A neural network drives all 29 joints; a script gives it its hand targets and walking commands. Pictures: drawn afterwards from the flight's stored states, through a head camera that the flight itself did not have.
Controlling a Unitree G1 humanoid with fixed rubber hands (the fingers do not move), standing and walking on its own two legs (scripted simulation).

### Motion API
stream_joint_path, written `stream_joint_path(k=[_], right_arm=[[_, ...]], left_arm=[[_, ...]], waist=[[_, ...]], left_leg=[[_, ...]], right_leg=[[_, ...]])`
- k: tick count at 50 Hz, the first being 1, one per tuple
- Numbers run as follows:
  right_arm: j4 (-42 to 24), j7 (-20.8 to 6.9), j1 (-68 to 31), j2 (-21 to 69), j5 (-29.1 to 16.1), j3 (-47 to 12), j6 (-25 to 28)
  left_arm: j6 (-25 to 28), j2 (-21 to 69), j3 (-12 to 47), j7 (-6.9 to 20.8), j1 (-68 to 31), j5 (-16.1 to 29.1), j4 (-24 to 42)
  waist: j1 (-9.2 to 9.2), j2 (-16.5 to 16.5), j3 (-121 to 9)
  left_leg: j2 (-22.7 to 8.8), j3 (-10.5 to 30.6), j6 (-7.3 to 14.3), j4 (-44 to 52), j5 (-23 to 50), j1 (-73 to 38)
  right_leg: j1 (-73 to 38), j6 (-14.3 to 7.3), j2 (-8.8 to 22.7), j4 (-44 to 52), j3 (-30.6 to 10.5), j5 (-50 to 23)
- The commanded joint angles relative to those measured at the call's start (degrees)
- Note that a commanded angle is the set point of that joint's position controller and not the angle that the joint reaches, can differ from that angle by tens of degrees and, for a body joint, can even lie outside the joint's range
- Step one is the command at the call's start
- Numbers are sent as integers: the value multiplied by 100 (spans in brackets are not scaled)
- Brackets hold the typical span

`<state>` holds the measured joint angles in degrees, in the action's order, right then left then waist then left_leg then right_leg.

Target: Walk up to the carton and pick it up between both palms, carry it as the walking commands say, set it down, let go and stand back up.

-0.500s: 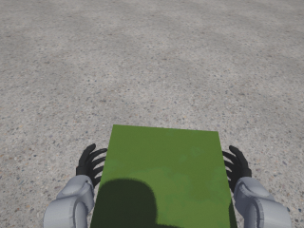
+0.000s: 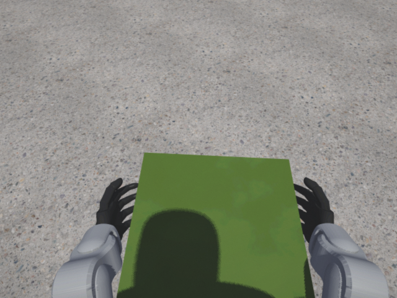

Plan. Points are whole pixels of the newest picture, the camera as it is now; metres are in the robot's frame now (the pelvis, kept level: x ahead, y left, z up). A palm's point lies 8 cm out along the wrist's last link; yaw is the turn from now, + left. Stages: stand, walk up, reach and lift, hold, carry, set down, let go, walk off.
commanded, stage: carry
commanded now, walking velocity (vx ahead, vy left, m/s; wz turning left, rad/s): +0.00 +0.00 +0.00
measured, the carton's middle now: (211, 236) +0.24 +0.00 +0.01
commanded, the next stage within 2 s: none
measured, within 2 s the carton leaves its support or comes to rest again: neither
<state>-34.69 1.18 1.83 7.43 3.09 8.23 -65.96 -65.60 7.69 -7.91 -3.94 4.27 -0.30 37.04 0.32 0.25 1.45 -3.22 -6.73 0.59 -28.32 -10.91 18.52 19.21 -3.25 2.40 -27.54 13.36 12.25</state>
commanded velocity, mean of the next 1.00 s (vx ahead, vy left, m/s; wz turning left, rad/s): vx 0.00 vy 0.00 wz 0.00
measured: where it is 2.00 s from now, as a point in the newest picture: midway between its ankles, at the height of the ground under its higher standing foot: outside the picture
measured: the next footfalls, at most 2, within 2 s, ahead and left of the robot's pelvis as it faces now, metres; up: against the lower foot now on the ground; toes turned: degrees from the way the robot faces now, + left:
none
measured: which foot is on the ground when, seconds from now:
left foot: down 0.00-1.00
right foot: down 0.00-1.00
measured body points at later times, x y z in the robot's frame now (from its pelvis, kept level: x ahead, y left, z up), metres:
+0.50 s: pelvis +0.08 +0.03 -0.01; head +0.08 +0.04 +0.44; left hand +0.32 +0.20 +0.07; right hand +0.32 -0.15 +0.07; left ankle +0.01 +0.12 -0.74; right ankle +0.02 -0.09 -0.74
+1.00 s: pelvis +0.05 +0.03 -0.01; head +0.03 +0.04 +0.44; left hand +0.29 +0.19 +0.07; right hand +0.29 -0.15 +0.08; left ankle +0.01 +0.12 -0.74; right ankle +0.02 -0.09 -0.74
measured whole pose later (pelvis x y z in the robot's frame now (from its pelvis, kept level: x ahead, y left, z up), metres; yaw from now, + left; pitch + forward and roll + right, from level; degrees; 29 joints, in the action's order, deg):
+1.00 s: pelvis +0.05 +0.03 -0.01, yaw -1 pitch +3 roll +0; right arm -29.9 1.9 2.0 6.6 3.7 7.7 -69.3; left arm -70.3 7.6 -8.4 -4.2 3.8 -1.7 33.2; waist -0.8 -1.2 -7.2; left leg -1.4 -9.0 1.9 -33.1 -22.0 14.0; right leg 16.6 0.7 4.9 -34.5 9.1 20.2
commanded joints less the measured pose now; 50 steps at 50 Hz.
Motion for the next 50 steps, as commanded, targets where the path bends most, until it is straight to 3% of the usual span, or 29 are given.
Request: stream_joint_path(k=[1, 2, 3, 4, 7, 9, 12, 13, 14, 15, 16, 18, 20, 21, 22, 26, 30, 31, 34, 37, 38, 39, 41, 43, 44, 45, 47, 48, 50], right_arm=[[-1070, -330, -2169, 4248, -1744, -4467, 74], [-1106, -316, -2233, 4051, -1723, -4488, 31], [-986, -316, -2125, 4039, -1698, -4500, 9], [-980, -308, -2115, 4121, -1698, -4438, 20], [-748, -294, -2139, 3982, -1709, -4416, -43], [-615, -305, -2039, 3921, -1680, -4359, -114], [-476, -318, -2204, 3883, -1615, -4237, -156], [-542, -294, -2427, 3869, -1659, -4304, -153], [-410, -312, -2403, 3895, -1631, -4256, -173], [-455, -312, -2479, 4025, -1665, -4320, -193], [-483, -320, -2474, 4021, -1693, -4314, -180], [-471, -339, -2447, 4073, -1743, -4346, -156], [-575, -335, -2535, 4098, -1736, -4285, -76], [-431, -323, -2318, 4029, -1662, -4235, -108], [-539, -313, -2386, 3942, -1637, -4204, -93], [-778, -276, -2543, 3989, -1682, -4359, -65], [-534, -284, -2244, 3947, -1644, -4261, -83], [-645, -278, -2369, 3952, -1666, -4370, -65], [-639, -267, -2350, 3921, -1649, -4272, -101], [-568, -206, -2325, 3793, -1537, -4236, -128], [-594, -203, -2398, 3739, -1593, -4238, -139], [-615, -187, -2295, 3682, -1539, -4197, -160], [-400, -200, -2237, 3685, -1530, -4122, -181], [-562, -228, -2548, 3844, -1645, -4208, -178], [-514, -200, -2542, 3773, -1594, -4160, -174], [-538, -216, -2447, 3779, -1617, -4148, -195], [-497, -164, -2551, 3623, -1562, -4142, -244], [-668, -164, -2687, 3705, -1612, -4211, -226], [-441, -178, -2474, 3760, -1565, -4110, -251]], left_arm=[[48, 4267, 4562, 670, -2586, 1668, 1083], [0, 4139, 4404, 655, -2328, 1549, 874], [-40, 4059, 4417, 640, -2293, 1554, 893], [-23, 4145, 4479, 626, -2440, 1623, 1016], [-106, 3915, 4336, 586, -2257, 1472, 705], [-152, 3893, 4248, 547, -2180, 1415, 504], [-203, 3861, 4271, 527, -2413, 1423, 532], [-220, 3838, 4134, 532, -2277, 1347, 342], [-208, 3847, 4172, 519, -2525, 1373, 392], [-207, 3950, 4163, 530, -2617, 1401, 389], [-227, 3947, 4197, 527, -2620, 1409, 407], [-178, 3937, 4191, 503, -2567, 1398, 502], [-121, 4012, 4315, 500, -2777, 1462, 700], [-141, 3954, 4236, 500, -2595, 1453, 541], [-148, 3988, 4255, 499, -2575, 1441, 495], [-115, 3951, 4232, 527, -2610, 1486, 611], [-127, 3885, 4297, 488, -2623, 1453, 659], [-108, 3817, 4269, 509, -2559, 1457, 712], [-147, 3832, 4281, 486, -2593, 1451, 673], [-174, 3670, 4191, 490, -2639, 1443, 627], [-193, 3604, 4144, 464, -2549, 1381, 594], [-219, 3603, 4123, 468, -2466, 1399, 524], [-239, 3575, 4128, 438, -2591, 1359, 509], [-230, 3693, 4215, 444, -2839, 1402, 713], [-243, 3621, 4176, 439, -2802, 1377, 616], [-276, 3647, 4196, 428, -2773, 1385, 660], [-343, 3480, 3959, 412, -2467, 1250, 275], [-300, 3553, 4026, 406, -2658, 1314, 496], [-315, 3622, 4107, 411, -2773, 1371, 452]], waist=[[-108, 77, -2906], [-90, 240, -2871], [-91, 124, -2837], [-103, 121, -2861], [-104, 45, -2690], [-109, 117, -2615], [-104, 220, -2403], [-91, -24, -2369], [-86, 124, -2213], [-97, -131, -2330], [-101, 29, -2277], [-99, -92, -2475], [-109, 411, -2482], [-107, 174, -2402], [-111, 382, -2334], [-104, -220, -2431], [-106, 374, -2359], [-101, -20, -2327], [-115, 212, -2460], [-118, -448, -2211], [-114, -70, -2322], [-112, -184, -2377], [-111, 200, -2178], [-97, 367, -2080], [-98, 129, -2019], [-91, 299, -2016], [-95, -197, -1976], [-112, -366, -2020], [-109, -95, -2032]], left_leg=[[-740, 528, 223, 168, 3465, -1260], [-850, 430, 210, 30, 3774, -1516], [-784, 407, 182, -51, 3967, -1408], [-734, 334, 85, -113, 3682, -1323], [-577, 274, -16, -237, 3788, -1169], [-597, 412, 95, -230, 4214, -1260], [-644, 404, 152, -274, 4148, -1300], [-615, 377, 142, -321, 4147, -1260], [-534, 322, 97, -369, 3821, -1017], [-506, 254, 83, -405, 3445, -1085], [-459, 328, 47, -402, 3402, -870], [-500, 324, 69, -494, 3662, -1028], [-540, 391, 152, -401, 4129, -1279], [-519, 320, 147, -446, 4164, -1327], [-563, 428, 197, -387, 4274, -1343], [-424, 258, 155, -554, 3297, -1143], [-567, 407, 283, -556, 4304, -1397], [-575, 349, 262, -543, 4155, -1369], [-569, 492, 288, -439, 3604, -1298], [-509, 418, 239, -467, 2806, -827], [-464, 378, 234, -448, 2688, -958], [-442, 423, 234, -415, 2561, -915], [-506, 508, 260, -287, 2796, -877], [-644, 503, 308, -153, 2885, -994], [-647, 568, 334, -36, 2383, -882], [-667, 665, 317, 85, 2346, -782], [-578, 545, 333, -67, 1933, -732], [-541, 504, 327, -28, 1775, -742], [-488, 385, 241, -16, 1545, -770]], right_leg=[[-1335, 415, 726, -211, -558, -2163], [-1098, 443, 671, -177, -595, -1827], [-1255, 482, 748, -222, -655, -2284], [-1394, 424, 712, -244, -677, -2676], [-1504, 410, 735, -518, -659, -3333], [-1323, 420, 674, -619, -639, -2875], [-1019, 389, 636, -544, -664, -2242], [-1173, 412, 611, -486, -604, -2422], [-1166, 366, 668, -543, -664, -2746], [-1246, 325, 692, -507, -742, -3047], [-1264, 326, 743, -618, -772, -3136], [-1329, 342, 704, -750, -697, -3139], [-1016, 389, 571, -770, -631, -2269], [-966, 426, 540, -639, -573, -2219], [-895, 412, 525, -697, -603, -1893], [-1165, 327, 680, -695, -763, -3104], [-841, 401, 504, -806, -607, -2025], [-886, 401, 477, -607, -617, -2123], [-966, 288, 631, -760, -806, -2156], [-1170, 292, 675, -610, -916, -2689], [-1169, 257, 713, -692, -885, -2756], [-1098, 259, 709, -698, -922, -2610], [-894, 241, 692, -725, -926, -2016], [-696, 302, 583, -639, -866, -1101], [-721, 300, 573, -487, -868, -875], [-761, 342, 584, -593, -823, -697], [-858, 304, 629, -332, -942, -1111], [-885, 309, 658, -322, -988, -1279], [-772, 272, 731, -366, -1015, -1363]])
